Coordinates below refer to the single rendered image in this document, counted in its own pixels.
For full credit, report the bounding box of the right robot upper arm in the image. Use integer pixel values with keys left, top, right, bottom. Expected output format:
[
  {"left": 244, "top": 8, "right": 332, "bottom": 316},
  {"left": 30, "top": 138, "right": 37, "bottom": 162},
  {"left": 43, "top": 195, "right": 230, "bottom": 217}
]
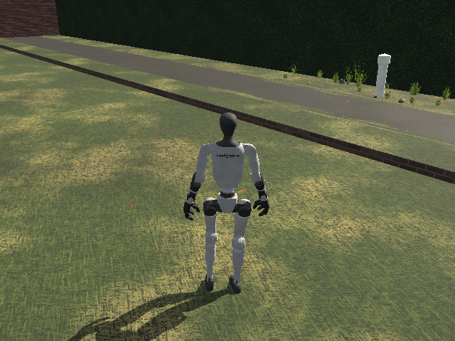
[{"left": 243, "top": 144, "right": 262, "bottom": 182}]

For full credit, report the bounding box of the left robot upper arm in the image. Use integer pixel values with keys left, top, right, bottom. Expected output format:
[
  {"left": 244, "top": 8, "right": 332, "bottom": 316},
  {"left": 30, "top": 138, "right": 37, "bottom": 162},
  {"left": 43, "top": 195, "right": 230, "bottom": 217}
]
[{"left": 194, "top": 144, "right": 213, "bottom": 183}]

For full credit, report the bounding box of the robot right hand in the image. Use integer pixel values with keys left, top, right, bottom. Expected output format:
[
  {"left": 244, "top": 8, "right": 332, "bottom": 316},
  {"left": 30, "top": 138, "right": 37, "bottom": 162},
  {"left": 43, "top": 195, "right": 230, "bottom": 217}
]
[{"left": 253, "top": 199, "right": 269, "bottom": 216}]

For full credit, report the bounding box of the humanoid robot head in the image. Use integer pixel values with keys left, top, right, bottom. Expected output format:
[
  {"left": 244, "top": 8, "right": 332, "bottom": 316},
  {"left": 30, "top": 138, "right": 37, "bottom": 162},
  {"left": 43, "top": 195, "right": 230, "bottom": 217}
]
[{"left": 216, "top": 112, "right": 240, "bottom": 147}]

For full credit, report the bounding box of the robot left hand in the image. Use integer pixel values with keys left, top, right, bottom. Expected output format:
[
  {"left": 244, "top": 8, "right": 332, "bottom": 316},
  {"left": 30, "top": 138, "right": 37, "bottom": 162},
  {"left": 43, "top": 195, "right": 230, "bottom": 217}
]
[{"left": 183, "top": 202, "right": 200, "bottom": 220}]

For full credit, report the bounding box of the right robot foot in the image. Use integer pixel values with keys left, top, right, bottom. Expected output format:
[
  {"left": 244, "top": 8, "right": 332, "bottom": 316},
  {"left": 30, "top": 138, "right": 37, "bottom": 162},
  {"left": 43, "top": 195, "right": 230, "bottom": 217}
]
[{"left": 230, "top": 275, "right": 242, "bottom": 293}]

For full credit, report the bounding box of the robot right forearm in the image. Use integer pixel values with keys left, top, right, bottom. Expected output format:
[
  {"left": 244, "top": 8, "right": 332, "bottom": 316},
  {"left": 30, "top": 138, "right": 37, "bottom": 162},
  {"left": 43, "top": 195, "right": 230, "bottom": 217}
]
[{"left": 255, "top": 171, "right": 268, "bottom": 201}]

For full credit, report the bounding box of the robot left forearm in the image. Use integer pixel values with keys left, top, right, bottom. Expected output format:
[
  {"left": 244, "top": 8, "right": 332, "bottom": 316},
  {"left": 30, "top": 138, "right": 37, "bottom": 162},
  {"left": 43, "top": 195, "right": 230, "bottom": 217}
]
[{"left": 186, "top": 172, "right": 201, "bottom": 204}]

